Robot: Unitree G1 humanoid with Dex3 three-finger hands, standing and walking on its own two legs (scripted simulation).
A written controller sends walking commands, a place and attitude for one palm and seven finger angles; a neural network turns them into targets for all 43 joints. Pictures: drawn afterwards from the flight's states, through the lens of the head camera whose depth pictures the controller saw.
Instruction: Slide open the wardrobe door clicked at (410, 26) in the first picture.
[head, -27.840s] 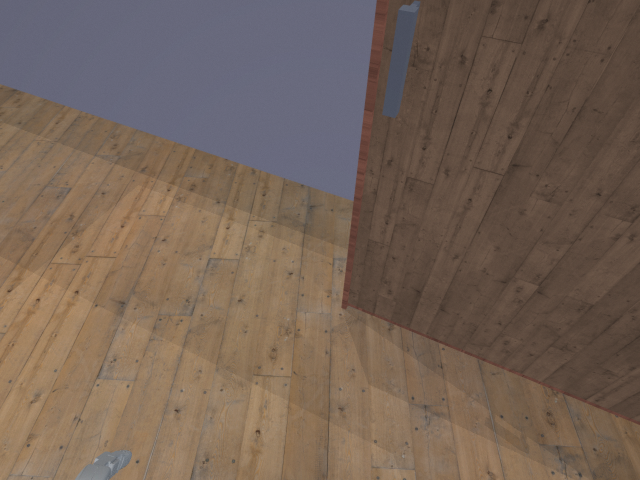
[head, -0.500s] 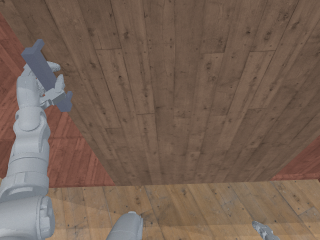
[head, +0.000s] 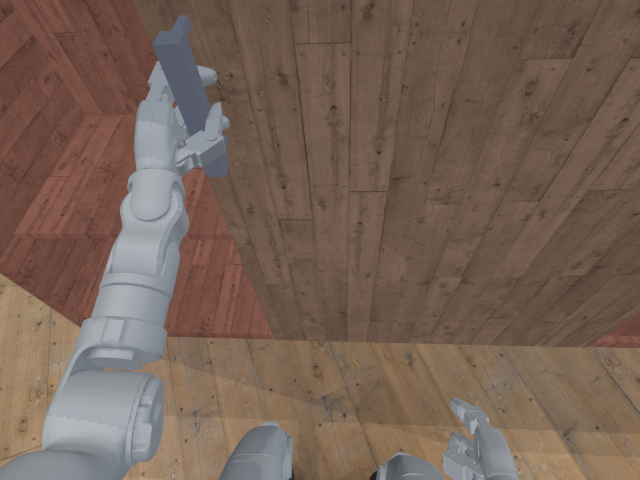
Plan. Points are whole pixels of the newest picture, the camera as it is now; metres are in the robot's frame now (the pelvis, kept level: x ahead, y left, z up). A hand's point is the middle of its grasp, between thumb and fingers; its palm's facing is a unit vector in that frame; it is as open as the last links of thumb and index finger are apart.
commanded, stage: stop walking and hold the door there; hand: left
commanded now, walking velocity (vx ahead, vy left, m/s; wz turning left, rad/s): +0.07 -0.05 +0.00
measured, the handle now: (201, 103) +0.49 +0.17 +0.19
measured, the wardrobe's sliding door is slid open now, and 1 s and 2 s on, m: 0.58 0.58 0.58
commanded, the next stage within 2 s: loosen the grip on the handle in 0.32 s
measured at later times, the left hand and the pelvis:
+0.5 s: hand (212, 132) +0.45 +0.15 +0.18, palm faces +0.12 -0.98 -0.13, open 6.7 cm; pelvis +0.01 -0.01 +0.02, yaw +1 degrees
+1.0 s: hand (215, 131) +0.45 +0.15 +0.18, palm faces +0.12 -0.99 -0.08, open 14.3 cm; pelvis -0.02 -0.03 +0.01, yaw -6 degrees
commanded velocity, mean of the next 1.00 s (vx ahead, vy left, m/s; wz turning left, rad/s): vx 0.00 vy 0.00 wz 0.00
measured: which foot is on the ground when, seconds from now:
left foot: up 0.00-0.10, down 0.12-1.00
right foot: down 0.00-1.00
